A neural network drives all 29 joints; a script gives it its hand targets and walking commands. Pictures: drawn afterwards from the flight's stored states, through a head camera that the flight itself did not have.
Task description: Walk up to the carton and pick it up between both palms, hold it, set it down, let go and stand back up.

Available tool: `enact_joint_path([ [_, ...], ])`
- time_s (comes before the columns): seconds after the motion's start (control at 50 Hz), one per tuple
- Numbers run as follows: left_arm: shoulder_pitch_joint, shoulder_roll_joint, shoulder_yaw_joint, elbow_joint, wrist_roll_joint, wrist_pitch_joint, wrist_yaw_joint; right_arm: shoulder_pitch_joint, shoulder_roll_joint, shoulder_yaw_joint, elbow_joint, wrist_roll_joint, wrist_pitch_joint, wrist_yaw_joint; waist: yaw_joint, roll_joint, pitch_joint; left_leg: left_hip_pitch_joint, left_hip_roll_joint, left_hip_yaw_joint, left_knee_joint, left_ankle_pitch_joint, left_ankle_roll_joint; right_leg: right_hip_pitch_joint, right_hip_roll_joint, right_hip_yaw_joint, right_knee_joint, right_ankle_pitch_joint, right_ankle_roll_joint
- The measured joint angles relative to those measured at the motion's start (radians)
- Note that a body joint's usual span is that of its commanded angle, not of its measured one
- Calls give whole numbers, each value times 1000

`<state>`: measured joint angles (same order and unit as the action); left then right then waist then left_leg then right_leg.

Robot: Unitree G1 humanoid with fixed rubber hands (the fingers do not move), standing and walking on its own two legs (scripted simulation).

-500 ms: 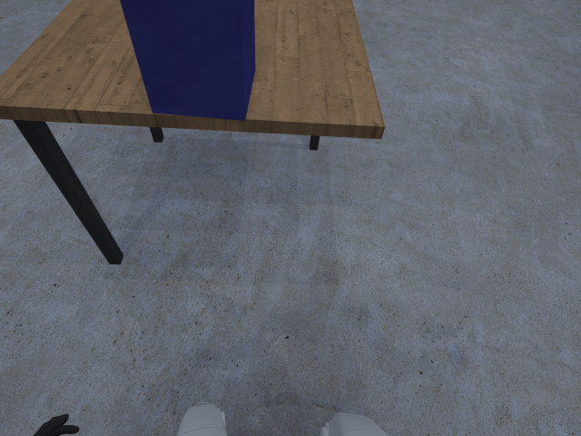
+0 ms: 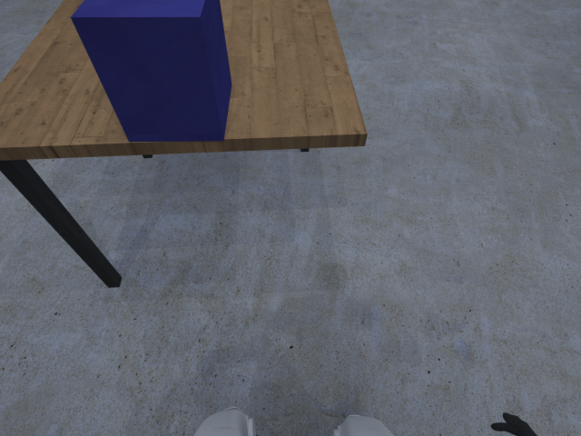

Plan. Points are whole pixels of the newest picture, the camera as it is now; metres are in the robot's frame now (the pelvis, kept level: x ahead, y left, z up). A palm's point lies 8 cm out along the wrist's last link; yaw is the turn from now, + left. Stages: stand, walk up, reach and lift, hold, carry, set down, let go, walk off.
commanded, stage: walk up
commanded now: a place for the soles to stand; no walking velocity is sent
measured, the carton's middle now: (169, 58) +0.77 +0.25 +0.09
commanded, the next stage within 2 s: none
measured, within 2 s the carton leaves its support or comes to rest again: neither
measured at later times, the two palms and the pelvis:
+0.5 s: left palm (89, 415) +0.16 +0.28 -0.07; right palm out of the picture +0.13 -0.33 -0.09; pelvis +0.03 -0.02 +0.02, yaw +0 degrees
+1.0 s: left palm out of the picture +0.11 +0.33 -0.06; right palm (532, 412) +0.16 -0.32 -0.08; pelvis +0.05 +0.00 +0.03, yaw +1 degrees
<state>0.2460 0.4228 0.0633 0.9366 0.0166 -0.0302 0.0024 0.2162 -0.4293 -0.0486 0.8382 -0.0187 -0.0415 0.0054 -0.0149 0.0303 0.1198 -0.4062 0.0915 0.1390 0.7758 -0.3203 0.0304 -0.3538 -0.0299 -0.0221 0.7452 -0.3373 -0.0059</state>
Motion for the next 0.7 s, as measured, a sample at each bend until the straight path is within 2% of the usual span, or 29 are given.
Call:
enact_joint_path([
  [0.04,-3,-13,-9,1,8,-9,6,-4,-4,-2,12,9,12,1,-2,24,-3,-2,10,-24,7,-13,-8,13,12,-20,-12,-4,17],
  [0.08,-8,-13,-18,0,6,-10,8,-11,4,-2,27,19,17,0,9,6,-13,7,-22,-32,-11,-32,-9,3,-2,-7,6,-21,12],
  [0.12,-24,-16,-27,6,0,-8,7,-25,7,1,44,21,11,1,11,-2,-11,27,-32,-29,-45,38,-15,4,-9,0,18,-34,12],
  [0.2,-68,-27,-40,11,-10,-13,6,-55,16,8,71,22,9,5,11,0,-20,41,-27,-35,-62,17,-28,21,-1,-6,-9,-26,9],
  [0.42,-177,-41,-58,53,-10,-18,4,-119,32,23,130,23,11,13,-7,-20,-48,94,-28,-32,-175,63,-40,66,5,-8,-106,13,0],
  [0.7,-212,-50,-57,135,-13,-6,-3,-138,50,37,216,21,14,12,-8,-16,-58,168,-27,-33,-319,126,-44,150,16,-15,-271,87,3],
])
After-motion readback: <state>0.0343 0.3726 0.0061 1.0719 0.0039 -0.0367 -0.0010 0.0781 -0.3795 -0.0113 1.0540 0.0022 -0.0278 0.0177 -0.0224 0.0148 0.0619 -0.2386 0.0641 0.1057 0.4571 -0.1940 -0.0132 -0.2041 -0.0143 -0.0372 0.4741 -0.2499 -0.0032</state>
